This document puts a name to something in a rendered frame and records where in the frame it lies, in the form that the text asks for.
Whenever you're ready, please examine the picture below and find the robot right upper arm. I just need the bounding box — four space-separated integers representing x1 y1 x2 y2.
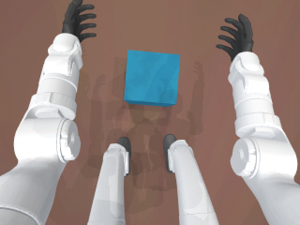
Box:
230 136 300 225

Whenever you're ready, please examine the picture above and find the robot left hand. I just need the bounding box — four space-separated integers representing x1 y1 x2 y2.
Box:
61 0 97 43

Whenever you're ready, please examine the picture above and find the robot right hand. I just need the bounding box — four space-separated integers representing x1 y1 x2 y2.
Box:
216 13 254 62

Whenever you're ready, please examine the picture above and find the robot left forearm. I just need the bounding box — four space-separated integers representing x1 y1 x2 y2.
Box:
14 33 83 158

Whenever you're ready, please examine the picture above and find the robot left foot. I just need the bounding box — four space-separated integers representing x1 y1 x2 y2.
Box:
117 137 131 177

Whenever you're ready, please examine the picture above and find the right robot shin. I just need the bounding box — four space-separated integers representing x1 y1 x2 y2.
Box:
169 140 194 154

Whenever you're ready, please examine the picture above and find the robot left upper arm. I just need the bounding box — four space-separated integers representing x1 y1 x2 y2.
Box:
0 117 81 225

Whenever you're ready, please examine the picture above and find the robot right forearm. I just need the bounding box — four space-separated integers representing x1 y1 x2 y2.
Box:
228 52 297 170

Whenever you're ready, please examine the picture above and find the carton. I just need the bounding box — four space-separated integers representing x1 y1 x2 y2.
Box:
124 50 180 107

